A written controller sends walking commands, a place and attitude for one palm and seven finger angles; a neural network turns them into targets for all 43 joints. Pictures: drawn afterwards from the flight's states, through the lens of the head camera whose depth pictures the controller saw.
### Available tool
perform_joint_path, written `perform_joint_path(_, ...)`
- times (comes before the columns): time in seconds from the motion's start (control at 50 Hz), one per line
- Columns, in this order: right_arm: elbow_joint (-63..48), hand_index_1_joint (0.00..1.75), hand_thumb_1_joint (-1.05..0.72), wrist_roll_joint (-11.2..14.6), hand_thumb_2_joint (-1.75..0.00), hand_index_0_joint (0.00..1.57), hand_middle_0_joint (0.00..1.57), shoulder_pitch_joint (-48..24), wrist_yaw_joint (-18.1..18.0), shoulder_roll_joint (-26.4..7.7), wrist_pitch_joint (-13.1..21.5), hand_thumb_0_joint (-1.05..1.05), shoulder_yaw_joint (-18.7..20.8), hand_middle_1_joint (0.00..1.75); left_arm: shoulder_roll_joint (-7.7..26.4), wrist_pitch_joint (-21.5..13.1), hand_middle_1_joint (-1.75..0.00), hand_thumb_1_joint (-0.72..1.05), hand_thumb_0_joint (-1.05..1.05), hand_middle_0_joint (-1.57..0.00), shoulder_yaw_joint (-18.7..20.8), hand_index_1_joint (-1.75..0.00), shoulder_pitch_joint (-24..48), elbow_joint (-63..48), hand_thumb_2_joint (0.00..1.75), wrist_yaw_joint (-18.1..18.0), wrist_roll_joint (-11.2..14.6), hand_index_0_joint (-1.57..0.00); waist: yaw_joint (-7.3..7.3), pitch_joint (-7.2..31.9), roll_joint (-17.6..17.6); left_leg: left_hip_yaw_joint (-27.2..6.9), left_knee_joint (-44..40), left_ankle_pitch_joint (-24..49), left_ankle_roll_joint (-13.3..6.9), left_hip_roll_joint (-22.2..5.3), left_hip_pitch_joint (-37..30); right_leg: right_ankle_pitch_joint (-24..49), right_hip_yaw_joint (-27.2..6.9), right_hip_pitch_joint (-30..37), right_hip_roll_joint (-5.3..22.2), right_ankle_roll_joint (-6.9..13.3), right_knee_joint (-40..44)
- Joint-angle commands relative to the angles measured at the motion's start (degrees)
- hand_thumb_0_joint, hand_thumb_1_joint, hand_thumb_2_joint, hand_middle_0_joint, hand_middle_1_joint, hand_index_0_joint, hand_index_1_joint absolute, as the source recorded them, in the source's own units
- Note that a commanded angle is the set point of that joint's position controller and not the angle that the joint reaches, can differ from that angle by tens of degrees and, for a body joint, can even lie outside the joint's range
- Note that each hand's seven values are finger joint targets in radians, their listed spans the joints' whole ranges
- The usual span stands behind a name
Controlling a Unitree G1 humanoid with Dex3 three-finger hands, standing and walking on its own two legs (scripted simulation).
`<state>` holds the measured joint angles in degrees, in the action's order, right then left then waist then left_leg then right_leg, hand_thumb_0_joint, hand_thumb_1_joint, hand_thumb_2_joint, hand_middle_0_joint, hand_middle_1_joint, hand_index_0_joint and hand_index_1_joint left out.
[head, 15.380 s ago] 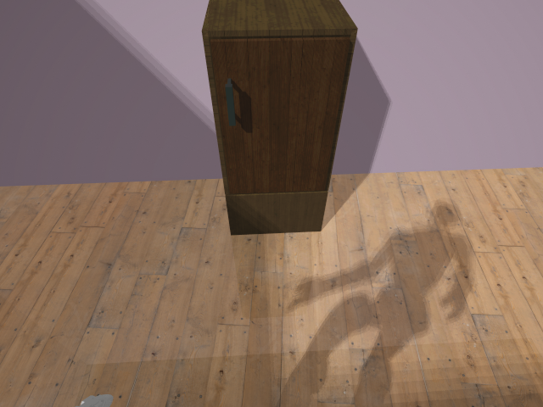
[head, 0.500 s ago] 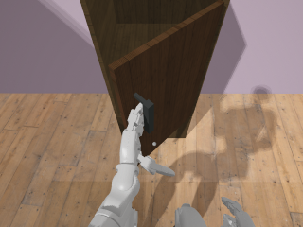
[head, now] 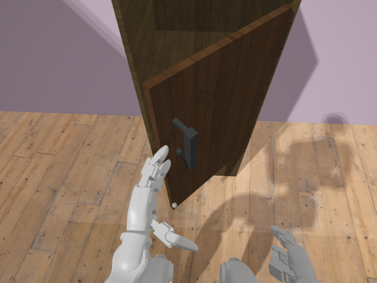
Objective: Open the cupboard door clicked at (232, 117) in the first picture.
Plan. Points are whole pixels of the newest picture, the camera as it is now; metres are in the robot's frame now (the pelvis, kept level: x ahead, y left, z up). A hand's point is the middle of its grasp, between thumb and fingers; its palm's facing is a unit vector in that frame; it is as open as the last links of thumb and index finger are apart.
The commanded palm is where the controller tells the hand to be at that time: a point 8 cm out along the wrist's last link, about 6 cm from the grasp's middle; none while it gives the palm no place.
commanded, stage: slide the hand sideways off the handle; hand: left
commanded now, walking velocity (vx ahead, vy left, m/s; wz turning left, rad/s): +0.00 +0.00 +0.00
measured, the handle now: (184, 144) +0.39 +0.04 +0.05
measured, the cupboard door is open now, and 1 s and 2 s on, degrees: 45 45 45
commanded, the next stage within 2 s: draw the hand back to the body in 0.32 s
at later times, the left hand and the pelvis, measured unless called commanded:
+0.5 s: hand (150, 220) +0.23 +0.09 +0.05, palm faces -0.03 -1.00 +0.00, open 16.4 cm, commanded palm +0.20 +0.15 +0.06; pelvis +0.01 -0.01 -0.01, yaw +0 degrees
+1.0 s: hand (86, 213) +0.21 +0.17 +0.13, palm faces +0.05 -0.98 -0.17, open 15.9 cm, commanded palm +0.18 +0.22 +0.15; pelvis +0.02 +0.00 +0.04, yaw +0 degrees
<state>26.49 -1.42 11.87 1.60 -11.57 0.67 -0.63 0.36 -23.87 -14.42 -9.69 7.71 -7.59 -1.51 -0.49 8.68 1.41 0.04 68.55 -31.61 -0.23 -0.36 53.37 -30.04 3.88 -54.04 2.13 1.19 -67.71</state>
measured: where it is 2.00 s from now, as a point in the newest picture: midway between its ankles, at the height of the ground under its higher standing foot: outside the picture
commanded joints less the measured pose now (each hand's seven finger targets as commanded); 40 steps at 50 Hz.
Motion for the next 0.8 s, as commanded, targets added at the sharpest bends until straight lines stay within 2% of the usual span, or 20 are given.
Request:
perform_joint_path(0.0,-9.38,0.3,-0.9,0.35,-0.9,0.2,0.2,-1.51,-1.02,-5.8,3.03,0.0,2.53,0.3,0.54,-3.2,-0.3,-0.5,0.0,-0.15,1.6,-0.3,2.61,-17.18,0.3,1.12,1.2,-0.15,1.0,15.15,-4.3,-1.6,-9.58,13.13,-0.42,1.73,-7.31,14.96,-2.04,13.27,-1.8,1.09,9.95)
perform_joint_path(0.08,-9.39,0.3,-0.9,0.26,-0.9,0.2,0.2,-1.52,-1.31,-5.31,4.02,0.0,2.57,0.3,1.61,-5.33,-0.3,-0.5,0.0,-0.15,3.01,-0.3,-2.05,-21.05,0.3,1.71,2.44,-0.15,1.05,15.18,-4.39,-1.44,-8.33,13.83,-0.42,1.82,-6.56,16.72,-2.47,13.56,-1.8,0.78,9.54)
perform_joint_path(0.1,-9.23,0.3,-0.9,0.24,-0.9,0.2,0.2,-1.31,-1.42,-5.44,4.18,0.0,2.64,0.3,2.61,-5.54,-0.3,-0.5,0.0,-0.15,4.02,-0.3,-3.73,-20.68,0.3,1.95,2.43,-0.15,1.04,15.18,-5.03,-1.55,-7.88,14.17,-0.46,1.78,-5.76,16.97,-2.57,13.77,-1.9,0.82,9.29)
perform_joint_path(0.14,-9.09,0.3,-0.9,0.18,-0.9,0.2,0.2,-1.26,-1.44,-5.64,4.43,0.0,2.69,0.3,2.51,-5.98,-0.3,-0.5,0.0,-0.15,3.35,-0.3,-4.0,-20.73,0.3,2.99,2.31,-0.15,1.97,13.86,-4.7,-1.57,-7.23,12.74,-0.49,1.77,-4.99,15.73,-2.74,11.94,-1.82,0.56,9.22)
perform_joint_path(0.2,-9.25,0.3,-0.9,0.34,-0.9,0.2,0.2,-1.06,-1.62,-6.0,4.85,0.0,2.83,0.3,3.62,-5.52,-0.3,-0.5,0.0,-0.15,3.72,-0.3,-7.27,-20.21,0.3,5.16,2.64,-0.15,2.09,13.4,-4.63,-1.54,-6.43,12.39,-0.65,1.81,-3.77,15.56,-3.33,11.96,-1.79,0.53,9.37)
perform_joint_path(0.24,-9.6,0.3,-0.9,0.44,-0.9,0.2,0.2,-0.99,-1.86,-6.13,4.9,0.0,2.94,0.3,5.21,-5.03,-0.3,-0.5,0.0,-0.15,5.63,-0.3,-10.0,-21.51,0.3,6.7,3.59,-0.15,1.23,14.62,-3.95,-1.2,-6.32,12.59,-0.55,1.94,-3.5,16.22,-3.78,13.22,-1.64,0.49,9.31)
perform_joint_path(0.26,-9.84,0.3,-0.9,0.56,-0.9,0.2,0.2,-0.67,-2.0,-6.09,4.85,0.0,2.99,0.3,5.54,-4.66,-0.3,-0.5,0.0,-0.15,6.36,-0.3,-11.51,-21.64,0.3,7.44,4.21,-0.15,1.19,14.7,-4.9,-1.17,-6.26,12.96,-0.56,1.98,-3.33,17.18,-3.96,13.96,-1.6,0.3,9.5)
perform_joint_path(0.32,-10.24,0.3,-0.9,0.68,-0.9,0.2,0.2,-1.22,-2.5,-6.04,5.35,0.0,2.91,0.3,6.36,-4.4,-0.3,-0.5,0.0,-0.15,7.27,-0.3,-9.91,-25.3,0.3,8.34,5.66,-0.15,1.29,15.74,-4.16,-1.27,-5.5,13.47,-0.6,2.01,-3.02,17.72,-4.4,14.43,-1.42,0.14,9.23)
perform_joint_path(0.4,-9.99,0.3,-0.9,0.65,-0.9,0.2,0.2,-1.13,-2.78,-6.08,6.42,0.0,2.82,0.3,5.88,-5.34,-0.3,-0.5,0.0,-0.15,7.05,-0.3,-9.49,-26.89,0.3,8.39,6.48,-0.15,1.98,14.51,-3.63,-1.67,-4.57,12.98,-0.64,1.94,-2.56,16.18,-4.0,12.27,-1.68,0.23,8.7)
perform_joint_path(0.42,-10.18,0.3,-0.9,0.65,-0.9,0.2,0.2,-1.1,-2.77,-6.1,6.62,0.0,3.04,0.3,7.66,-5.83,-0.3,-0.5,0.0,-0.15,8.62,-0.3,-9.89,-29.98,0.3,8.29,6.63,-0.15,1.05,16.85,-2.12,-1.55,-4.91,13.82,-0.58,1.92,-3.76,16.8,-4.07,13.25,-1.65,0.31,8.38)
perform_joint_path(0.44,-10.53,0.3,-0.9,0.76,-0.9,0.2,0.2,-0.71,-2.81,-6.0,6.64,0.0,3.04,0.3,8.02,-5.65,-0.3,-0.5,0.0,-0.15,8.72,-0.3,-12.1,-31.34,0.3,8.32,6.7,-0.15,0.73,17.65,-1.06,-1.45,-5.88,14.84,-0.62,1.95,-5.57,17.88,-3.63,14.08,-1.83,0.44,8.55)
perform_joint_path(0.48,-11.28,0.3,-0.9,1.1,-0.9,0.2,0.2,-0.07,-3.01,-6.13,6.3,0.0,3.05,0.3,10.23,-4.54,-0.3,-0.5,0.0,-0.15,10.59,-0.3,-14.2,-33.71,0.3,8.43,7.05,-0.15,0.54,17.88,-1.3,-1.27,-7.28,15.69,-0.71,1.93,-7.2,19.31,-3.68,16.19,-1.94,0.21,9.81)
perform_joint_path(0.5,-11.67,0.3,-0.9,1.24,-0.9,0.2,0.2,-0.01,-3.19,-6.31,5.96,0.0,3.02,0.3,11.89,-3.43,-0.3,-0.5,0.0,-0.15,12.19,-0.3,-15.89,-34.06,0.3,8.52,7.08,-0.15,-0.23,18.11,-1.33,-1.29,-8.23,16.1,-0.74,1.93,-7.35,19.04,-3.65,17.93,-2.03,0.39,10.4)
perform_joint_path(0.52,-12.08,0.3,-0.9,1.51,-0.9,0.2,0.2,0.07,-3.28,-6.09,5.83,0.0,2.82,0.3,10.7,-2.34,-0.3,-0.5,0.0,-0.15,10.98,-0.3,-15.92,-34.71,0.3,8.85,7.27,-0.15,0.51,16.91,-1.77,-1.02,-8.8,15.7,-0.85,1.99,-7.96,19.22,-3.77,18.27,-1.93,0.0,11.49)
perform_joint_path(0.54,-12.05,0.3,-0.9,1.77,-0.9,0.2,0.2,0.47,-3.46,-6.13,5.56,0.0,2.86,0.3,11.27,-1.11,-0.3,-0.5,0.0,-0.15,11.89,-0.3,-16.94,-34.07,0.3,9.02,7.54,-0.15,0.62,15.52,-2.77,-1.12,-9.72,14.92,-0.78,1.88,-8.28,18.28,-3.54,18.49,-2.08,-0.12,12.47)
perform_joint_path(0.56,-12.37,0.3,-0.9,2.04,-0.9,0.2,0.2,0.48,-3.58,-6.1,5.37,0.0,2.66,0.3,10.21,0.23,-0.3,-0.5,0.0,-0.15,11.31,-0.3,-18.44,-33.76,0.3,9.45,7.99,-0.15,0.75,13.6,-2.73,-1.05,-10.82,14.04,-0.77,1.97,-8.7,17.14,-3.28,18.72,-2.22,-0.24,13.73)
perform_joint_path(0.62,-12.72,0.3,-0.9,2.59,-0.9,0.2,0.2,0.24,-4.31,-6.58,5.03,0.0,2.37,0.3,10.74,3.61,-0.3,-0.5,0.0,-0.15,12.83,-0.3,-19.15,-32.45,0.3,10.81,9.41,-0.15,1.47,9.12,-6.33,-1.15,-12.59,11.84,-0.84,1.87,-8.69,13.49,-3.47,19.56,-2.19,-0.74,17.28)
perform_joint_path(0.68,-13.03,0.3,-0.9,2.59,-0.9,0.2,0.2,0.14,-4.94,-7.0,5.61,0.0,1.87,0.3,12.06,4.74,-0.3,-0.5,0.0,-0.15,14.51,-0.3,-17.49,-34.13,0.3,11.97,10.88,-0.15,1.66,6.44,-5.65,-1.24,-14.04,9.54,-0.81,1.99,-9.84,8.85,-3.79,19.32,-2.1,-0.83,19.85)
perform_joint_path(0.72,-13.09,0.3,-0.9,2.57,-0.9,0.2,0.2,0.03,-5.23,-7.01,6.07,0.0,1.71,0.3,14.01,4.31,-0.3,-0.5,0.0,-0.15,16.85,-0.3,-18.03,-35.5,0.3,12.56,11.53,-0.15,0.98,6.47,-4.56,-1.23,-14.81,10.57,-0.87,1.94,-11.15,9.43,-3.76,20.56,-2.11,-0.6,20.34)
perform_joint_path(0.78,-12.81,0.3,-0.9,2.77,-0.9,0.2,0.2,0.38,-5.41,-7.09,6.89,0.0,1.44,0.3,15.49,3.53,-0.3,-0.5,0.0,-0.15,18.83,-0.3,-17.25,-37.23,0.3,13.41,12.63,-0.15,0.9,5.56,-1.88,-1.34,-16.42,10.56,-0.71,1.83,-13.47,9.1,-3.11,20.68,-2.51,-0.39,21.07)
